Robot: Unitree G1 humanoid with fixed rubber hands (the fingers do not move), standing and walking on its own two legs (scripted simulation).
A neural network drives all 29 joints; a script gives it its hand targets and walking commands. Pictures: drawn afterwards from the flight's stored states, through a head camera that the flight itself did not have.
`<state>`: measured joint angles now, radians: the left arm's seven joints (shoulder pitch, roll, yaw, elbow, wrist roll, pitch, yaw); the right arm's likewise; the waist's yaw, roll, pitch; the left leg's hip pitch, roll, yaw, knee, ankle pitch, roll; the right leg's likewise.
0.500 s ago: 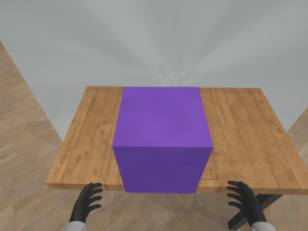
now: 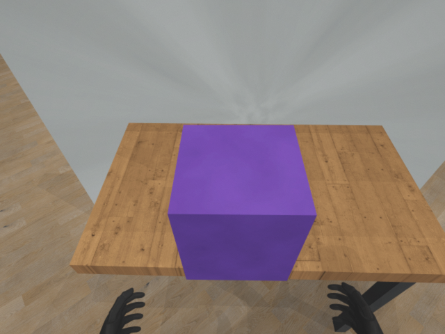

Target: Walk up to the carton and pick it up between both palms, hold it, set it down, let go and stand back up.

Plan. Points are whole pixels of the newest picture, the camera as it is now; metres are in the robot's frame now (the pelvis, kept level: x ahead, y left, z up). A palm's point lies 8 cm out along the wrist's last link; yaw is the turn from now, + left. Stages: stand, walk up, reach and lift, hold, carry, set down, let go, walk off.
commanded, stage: set down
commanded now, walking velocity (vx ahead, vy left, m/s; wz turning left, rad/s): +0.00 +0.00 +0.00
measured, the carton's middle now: (237, 206) +0.36 +0.00 +0.02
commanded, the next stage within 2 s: let go in 0.08 s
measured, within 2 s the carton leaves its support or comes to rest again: neither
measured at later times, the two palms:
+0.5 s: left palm out of the picture +0.15 +0.21 -0.08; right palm out of the picture +0.15 -0.24 -0.08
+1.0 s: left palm out of the picture +0.04 +0.25 -0.13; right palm out of the picture +0.07 -0.24 -0.12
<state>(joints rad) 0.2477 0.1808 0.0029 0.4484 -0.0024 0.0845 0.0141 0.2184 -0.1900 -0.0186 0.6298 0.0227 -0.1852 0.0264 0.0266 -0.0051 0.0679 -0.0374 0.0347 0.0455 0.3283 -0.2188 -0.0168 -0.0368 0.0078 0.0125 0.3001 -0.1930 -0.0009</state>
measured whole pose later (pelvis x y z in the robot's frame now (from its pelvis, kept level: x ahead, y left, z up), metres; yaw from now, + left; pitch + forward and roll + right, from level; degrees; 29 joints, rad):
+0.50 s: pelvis -0.01 -0.01 +0.00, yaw +0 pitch -6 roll +0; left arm 0.16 0.20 0.02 0.54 0.01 0.14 0.00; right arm 0.16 -0.20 -0.02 0.72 -0.02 -0.19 0.01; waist 0.01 -0.01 0.09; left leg -0.05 0.05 0.03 0.36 -0.22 -0.03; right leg -0.06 0.02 0.00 0.37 -0.21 -0.02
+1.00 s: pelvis -0.03 -0.01 -0.01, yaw +5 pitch +0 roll -1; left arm 0.26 0.22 0.05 0.75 0.04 0.00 0.00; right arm 0.32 -0.20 -0.03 0.76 -0.04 -0.01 0.02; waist 0.02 -0.01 0.00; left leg -0.28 0.01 -0.05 0.54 -0.26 -0.02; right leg -0.24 -0.01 -0.08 0.50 -0.26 -0.01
